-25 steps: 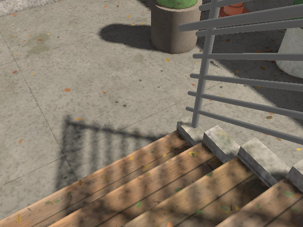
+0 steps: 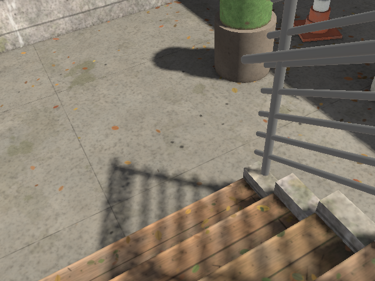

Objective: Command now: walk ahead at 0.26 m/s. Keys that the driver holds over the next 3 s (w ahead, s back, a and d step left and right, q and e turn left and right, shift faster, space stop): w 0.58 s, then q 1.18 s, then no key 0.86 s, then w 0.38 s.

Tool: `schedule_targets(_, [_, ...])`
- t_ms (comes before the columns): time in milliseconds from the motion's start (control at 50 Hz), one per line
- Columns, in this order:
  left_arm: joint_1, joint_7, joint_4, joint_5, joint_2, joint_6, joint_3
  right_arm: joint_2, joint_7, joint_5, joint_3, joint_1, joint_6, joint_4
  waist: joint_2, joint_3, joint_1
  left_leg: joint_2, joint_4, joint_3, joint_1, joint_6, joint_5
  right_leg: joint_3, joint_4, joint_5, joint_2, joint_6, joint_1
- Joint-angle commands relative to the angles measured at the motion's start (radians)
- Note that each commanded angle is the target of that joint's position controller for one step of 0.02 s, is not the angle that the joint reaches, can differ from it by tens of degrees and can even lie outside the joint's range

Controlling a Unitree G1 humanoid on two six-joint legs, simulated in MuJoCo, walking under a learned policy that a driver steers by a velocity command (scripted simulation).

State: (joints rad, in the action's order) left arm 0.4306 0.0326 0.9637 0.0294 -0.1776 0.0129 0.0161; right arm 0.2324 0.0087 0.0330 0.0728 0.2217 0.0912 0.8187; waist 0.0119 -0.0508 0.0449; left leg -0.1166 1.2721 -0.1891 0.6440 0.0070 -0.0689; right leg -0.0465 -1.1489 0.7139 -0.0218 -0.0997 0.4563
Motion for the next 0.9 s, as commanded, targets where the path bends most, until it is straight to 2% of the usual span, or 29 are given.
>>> schedule_targets(20, [0.121,0.005,0.038,0.013,-0.148,0.04,-0.051,0.058,-0.005,0.017,0.015,-0.098,-0.015,-0.054,-0.101,0.148,0.049,0.029,-0.047,-0.048,0.301,0.024,0.002,0.448,0.382,-0.134,0.183,-0.127,-0.185])
schedule_targets(140, [0.094,0.011,0.041,0.015,-0.153,0.042,-0.071,0.035,-0.043,-0.006,0.0,-0.273,-0.043,-0.08,-0.138,0.155,0.083,0.045,-0.458,0.054,0.111,0.032,0.132,0.377,0.382,-0.133,0.163,-0.144,-0.099])
schedule_targets(240, [0.043,0.021,0.034,0.012,-0.165,0.012,-0.088,0.02,-0.041,-0.065,-0.025,-0.077,-0.042,0.011,-0.157,0.127,0.03,0.109,-0.74,0.227,-0.418,-0.032,0.171,0.229,0.239,-0.39,0.153,-0.111,0.051])
schedule_targets(280, [0.066,0.047,0.066,0.025,-0.172,-0.009,-0.093,0.047,-0.024,-0.055,-0.013,0.123,-0.057,0.106,-0.061,0.096,-0.058,0.159,-1.018,0.228,-0.589,-0.077,0.273,0.178,-0.065,-0.598,0.117,-0.105,-0.028])
schedule_targets(300, [0.078,0.044,0.086,0.022,-0.161,-0.011,-0.095,0.06,-0.017,-0.046,-0.008,0.226,-0.06,0.153,0.048,0.041,-0.098,0.153,-1.109,0.255,-0.747,-0.08,0.321,0.085,-0.334,-0.546,0.043,-0.099,0.017])
schedule_targets(320, [0.073,0.017,0.103,0.032,-0.086,-0.008,-0.092,0.061,-0.025,-0.052,-0.01,0.336,-0.066,0.2,0.158,-0.014,-0.135,0.233,-0.923,0.125,-0.922,-0.108,0.346,0.047,-0.807,0.039,-0.08,-0.089,0.267])
schedule_targets(340, [0.1,0.004,0.04,-0.01,-0.027,0.011,-0.078,0.089,-0.043,-0.039,-0.032,0.335,-0.072,0.188,0.159,-0.09,-0.068,0.322,-0.491,0.053,-1.031,-0.087,0.562,0.118,-1.063,0.141,-0.068,-0.096,0.527])
schedule_targets(360, [0.087,0.005,-0.001,-0.035,-0.087,0.027,-0.084,0.124,-0.047,-0.046,-0.02,0.285,-0.063,0.178,0.184,-0.097,-0.048,0.393,-0.618,-0.061,-1.004,-0.138,0.332,0.106,-1.033,-0.046,-0.035,-0.094,0.672])
schedule_targets(380, [0.011,0.01,-0.01,-0.025,-0.135,0.021,-0.086,0.162,-0.033,-0.044,0.0,0.271,-0.068,0.176,0.237,-0.063,-0.08,0.492,-0.867,-0.248,-0.886,-0.255,-0.213,0.051,-0.997,-0.169,-0.008,-0.056,0.747])
schedule_targets(400, [-0.095,0.015,-0.005,0.008,-0.144,0.005,-0.089,0.066,-0.017,-0.04,-0.023,0.191,-0.083,0.151,0.097,0.08,-0.073,0.415,-0.986,-0.233,-0.757,-0.229,-0.459,0.039,-0.899,-0.293,0.044,-0.022,0.787])
schedule_targets(440, [-0.084,0.01,0.017,0.011,-0.126,-0.011,-0.088,0.012,-0.005,0.006,-0.055,0.208,-0.13,0.177,0.095,0.179,-0.02,0.369,-0.9,-0.204,-0.509,-0.207,-0.164,0.128,-0.641,-0.434,0.077,0.015,0.662])
schedule_targets(460, [-0.073,0.008,0.026,0.004,-0.136,-0.011,-0.092,-0.005,-0.002,0.0,-0.07,0.19,-0.151,0.177,0.047,0.217,0.019,0.315,-0.869,-0.107,-0.403,-0.164,-0.01,0.131,-0.455,-0.532,0.081,0.034,0.591])
schedule_targets(500, [-0.166,-0.013,-0.008,0.018,-0.094,-0.003,-0.085,-0.003,0.01,-0.032,-0.085,0.189,-0.181,0.184,0.068,0.239,0.034,0.267,-0.928,-0.021,-0.225,-0.159,0.192,0.08,-0.074,-0.69,0.079,0.08,0.399])
schedule_targets(520, [-0.224,-0.023,-0.017,0.031,-0.082,0.001,-0.084,0.023,0.016,-0.036,-0.081,0.195,-0.182,0.183,0.09,0.21,0.025,0.262,-0.928,-0.012,-0.221,-0.155,0.308,0.054,0.088,-0.783,0.063,0.078,0.294])
schedule_targets(560, [-0.175,-0.033,0.022,0.017,-0.055,-0.015,-0.078,0.071,0.015,-0.022,-0.062,0.262,-0.162,0.219,0.175,0.134,0.03,0.298,-0.869,-0.053,-0.361,-0.17,0.388,0.074,0.029,-0.85,0.07,0.057,0.28])
schedule_targets(600, [-0.27,-0.039,0.008,0.003,-0.092,-0.008,-0.091,0.002,0.014,-0.042,-0.076,0.325,-0.158,0.229,0.077,0.164,-0.018,0.272,-0.821,-0.075,-0.514,-0.166,0.202,0.097,0.143,-0.951,0.09,0.045,0.413])
schedule_targets(620, [-0.372,-0.111,-0.094,0.063,0.0,0.03,-0.024,0.011,-0.011,0.134,-0.076,0.48,-0.204,0.331,-0.003,0.282,-0.062,0.333,-0.723,-0.18,-0.613,-0.139,0.255,0.291,0.118,-1.003,0.094,0.049,0.777])
schedule_targets(640, [-0.401,-0.133,-0.092,0.069,-0.034,0.053,-0.027,0.017,0.001,0.12,-0.065,0.56,-0.219,0.334,-0.056,0.207,-0.104,0.326,-0.673,-0.177,-0.843,-0.128,0.265,0.308,0.262,-1.022,0.054,0.051,0.954])
schedule_targets(660, [-0.44,-0.137,-0.11,0.073,-0.041,0.061,-0.019,-0.031,0.007,0.093,-0.078,0.588,-0.229,0.34,-0.023,0.152,-0.119,0.307,-0.652,-0.169,-0.885,-0.13,0.294,0.255,0.334,-1.034,0.08,0.072,0.988])
schedule_targets(680, [-0.47,-0.139,-0.113,0.063,-0.042,0.069,-0.009,-0.067,0.013,0.072,-0.087,0.537,-0.231,0.312,-0.044,0.119,-0.104,0.234,-0.621,-0.099,-0.733,-0.118,0.261,0.183,0.447,-1.191,0.103,0.082,0.809])
schedule_targets(700, [-0.506,-0.139,-0.128,0.074,-0.024,0.068,0.003,-0.068,0.006,0.053,-0.097,0.491,-0.222,0.278,-0.036,0.047,-0.1,0.132,-0.607,0.01,-0.334,-0.099,0.131,0.081,0.452,-1.4,0.083,0.071,0.347])
schedule_targets(720, [-0.468,-0.148,-0.134,0.082,-0.012,0.056,0.013,-0.034,-0.016,0.055,-0.098,0.426,-0.212,0.258,0.041,0.056,-0.062,0.106,-0.639,0.014,0.008,-0.116,0.001,0.04,0.322,-1.475,0.063,0.061,0.036])
schedule_targets(740, [-0.449,-0.142,-0.145,0.08,-0.034,0.057,0.01,-0.022,-0.016,0.052,-0.093,0.352,-0.211,0.207,0.001,0.082,-0.031,0.079,-0.62,0.039,0.194,-0.091,-0.058,0.019,0.308,-1.456,0.048,0.06,-0.151])
schedule_targets(780, [-0.444,-0.128,-0.176,0.056,-0.113,0.055,-0.013,0.047,0.005,0.015,-0.072,0.391,-0.221,0.176,-0.019,0.088,-0.05,0.081,-0.493,-0.033,0.027,-0.082,-0.046,-0.009,0.422,-1.167,0.026,0.085,-0.138])
schedule_targets(820, [-0.486,-0.12,-0.153,0.057,-0.103,0.038,-0.009,0.01,0.039,-0.026,-0.079,0.525,-0.218,0.209,0.003,0.151,-0.146,0.068,-0.325,-0.109,-0.392,-0.045,0.023,0.034,0.874,-1.046,0.037,0.078,0.06])
schedule_targets(840, [-0.43,-0.109,-0.108,0.052,-0.108,0.032,-0.016,0.033,0.034,-0.037,-0.076,0.551,-0.211,0.21,0.045,0.145,-0.157,0.042,-0.263,-0.135,-0.504,-0.047,0.096,0.028,1.0,-1.116,0.047,0.074,0.038])
schedule_targets(860, [-0.321,-0.097,-0.07,0.03,-0.11,0.036,-0.028,0.064,0.01,-0.026,-0.075,0.507,-0.185,0.199,0.074,0.116,-0.101,0.036,-0.168,-0.132,-0.422,-0.04,0.206,-0.008,1.053,-1.261,0.075,0.063,-0.169])
schedule_targets(880, [-0.038,-0.072,0.022,0.041,-0.115,0.044,-0.034,0.019,-0.045,0.007,-0.083,0.51,-0.148,0.204,0.031,0.01,-0.013,0.02,0.004,-0.105,-0.219,-0.008,0.178,0.01,1.019,-1.401,0.162,0.012,-0.59])
schedule_targets(900, [0.349,-0.063,0.065,0.02,-0.184,0.063,-0.071,-0.104,-0.081,0.008,-0.122,0.569,-0.159,0.133,-0.226,-0.356,0.053,0.006,0.45,-0.016,0.156,0.046,-0.284,0.142,0.57,-1.976,0.409,-0.244,-1.349])
